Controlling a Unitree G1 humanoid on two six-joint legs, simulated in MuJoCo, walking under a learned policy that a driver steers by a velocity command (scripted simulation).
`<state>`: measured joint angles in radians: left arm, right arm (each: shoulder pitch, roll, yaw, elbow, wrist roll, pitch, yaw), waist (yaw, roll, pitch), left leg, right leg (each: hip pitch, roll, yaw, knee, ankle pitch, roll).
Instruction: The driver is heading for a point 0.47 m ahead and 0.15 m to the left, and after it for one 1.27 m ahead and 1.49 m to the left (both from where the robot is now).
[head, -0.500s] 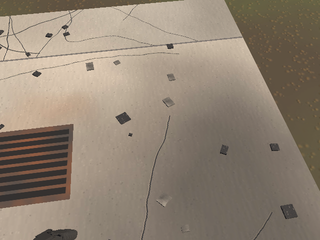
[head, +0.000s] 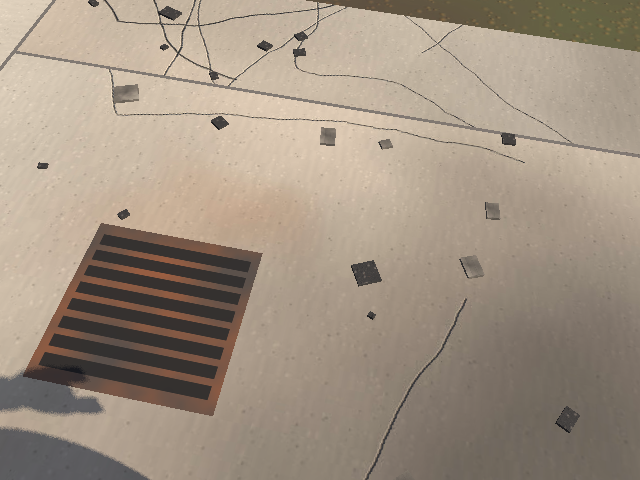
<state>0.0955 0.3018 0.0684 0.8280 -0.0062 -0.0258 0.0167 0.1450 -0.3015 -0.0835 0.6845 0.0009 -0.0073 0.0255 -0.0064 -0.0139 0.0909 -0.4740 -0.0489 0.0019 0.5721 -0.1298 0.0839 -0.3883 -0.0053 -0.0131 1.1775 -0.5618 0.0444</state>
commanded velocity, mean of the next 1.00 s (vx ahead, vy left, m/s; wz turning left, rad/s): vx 0.03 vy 0.00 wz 0.58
